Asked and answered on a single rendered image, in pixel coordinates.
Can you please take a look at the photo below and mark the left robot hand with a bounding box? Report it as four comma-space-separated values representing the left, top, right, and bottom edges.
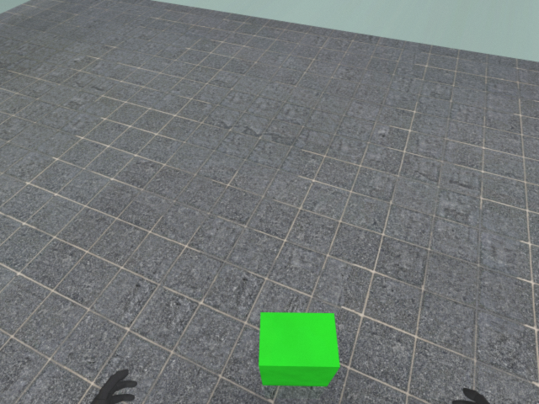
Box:
91, 369, 137, 404

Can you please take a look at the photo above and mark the carton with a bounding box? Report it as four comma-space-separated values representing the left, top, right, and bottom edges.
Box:
259, 312, 340, 386

